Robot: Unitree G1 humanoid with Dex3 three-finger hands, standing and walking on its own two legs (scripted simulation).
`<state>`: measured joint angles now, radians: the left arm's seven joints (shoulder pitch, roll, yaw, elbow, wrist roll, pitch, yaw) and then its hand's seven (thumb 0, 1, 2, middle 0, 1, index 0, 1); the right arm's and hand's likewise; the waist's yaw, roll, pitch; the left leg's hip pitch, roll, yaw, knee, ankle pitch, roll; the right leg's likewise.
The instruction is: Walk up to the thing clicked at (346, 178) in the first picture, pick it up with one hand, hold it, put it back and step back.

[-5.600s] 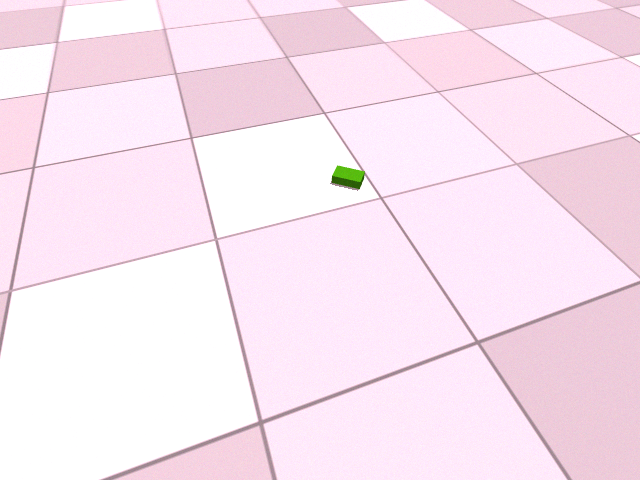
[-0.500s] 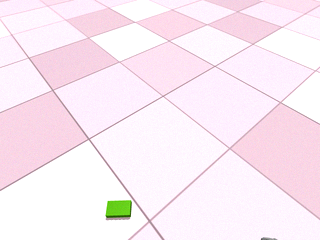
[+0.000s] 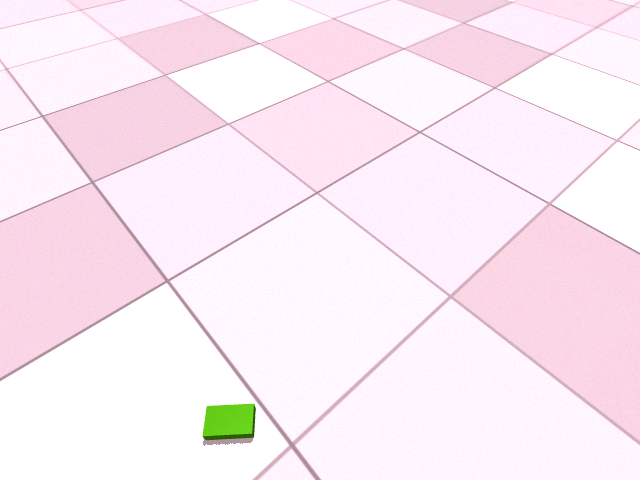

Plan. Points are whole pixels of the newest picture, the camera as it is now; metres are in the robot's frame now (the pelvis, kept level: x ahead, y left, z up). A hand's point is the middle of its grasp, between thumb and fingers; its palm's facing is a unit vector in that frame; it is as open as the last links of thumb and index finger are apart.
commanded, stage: walk up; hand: left
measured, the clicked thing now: (230, 421) +0.40 +0.28 -0.76
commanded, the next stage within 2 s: stand in 0.42 s
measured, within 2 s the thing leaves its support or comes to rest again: neither
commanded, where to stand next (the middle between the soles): +0.04 +0.00 m, yaw +2 degrees
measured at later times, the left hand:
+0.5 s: hand out of the picture +0.09 +0.25 -0.16, palm faces -0.01 -0.94 -0.33, open 7.4 cm
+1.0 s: hand out of the picture +0.07 +0.25 -0.15, palm faces -0.02 -0.94 -0.35, open 7.4 cm
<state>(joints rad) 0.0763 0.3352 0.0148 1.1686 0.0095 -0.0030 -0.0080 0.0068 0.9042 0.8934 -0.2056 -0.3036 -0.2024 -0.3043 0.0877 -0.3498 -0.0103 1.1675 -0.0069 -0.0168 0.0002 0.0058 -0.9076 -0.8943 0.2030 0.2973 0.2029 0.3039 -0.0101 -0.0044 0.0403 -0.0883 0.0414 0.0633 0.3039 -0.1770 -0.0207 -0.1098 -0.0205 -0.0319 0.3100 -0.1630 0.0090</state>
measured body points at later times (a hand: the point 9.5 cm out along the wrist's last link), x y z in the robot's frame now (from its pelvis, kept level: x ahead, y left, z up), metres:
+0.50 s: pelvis +0.00 +0.00 +0.00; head +0.01 +0.00 +0.45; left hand +0.09 +0.30 -0.13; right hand +0.08 -0.30 -0.13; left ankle -0.01 +0.13 -0.75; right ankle +0.00 -0.12 -0.75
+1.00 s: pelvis +0.00 +0.00 +0.00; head +0.00 -0.01 +0.45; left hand +0.08 +0.30 -0.13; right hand +0.08 -0.30 -0.14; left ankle -0.01 +0.13 -0.75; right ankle +0.00 -0.12 -0.75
